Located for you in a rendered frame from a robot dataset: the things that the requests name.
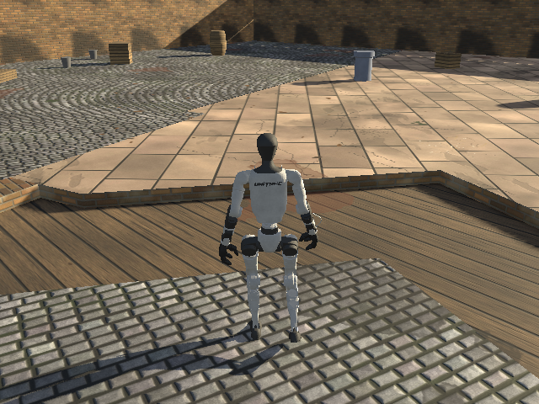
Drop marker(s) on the right robot foot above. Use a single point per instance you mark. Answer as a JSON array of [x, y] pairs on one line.
[[295, 336]]

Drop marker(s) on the right robot hand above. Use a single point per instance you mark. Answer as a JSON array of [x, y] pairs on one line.
[[306, 237]]

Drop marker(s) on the left robot hand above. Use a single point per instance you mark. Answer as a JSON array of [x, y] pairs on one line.
[[223, 253]]

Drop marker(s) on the left robot forearm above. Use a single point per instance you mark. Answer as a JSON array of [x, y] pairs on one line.
[[228, 229]]

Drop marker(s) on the robot left shin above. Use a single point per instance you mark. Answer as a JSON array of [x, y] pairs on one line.
[[253, 303]]

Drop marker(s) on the right robot upper arm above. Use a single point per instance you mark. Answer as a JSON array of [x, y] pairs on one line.
[[293, 176]]

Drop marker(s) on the left robot upper arm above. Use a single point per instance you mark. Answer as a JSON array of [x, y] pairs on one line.
[[237, 193]]

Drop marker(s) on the right robot forearm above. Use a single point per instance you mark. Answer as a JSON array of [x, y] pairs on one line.
[[309, 221]]

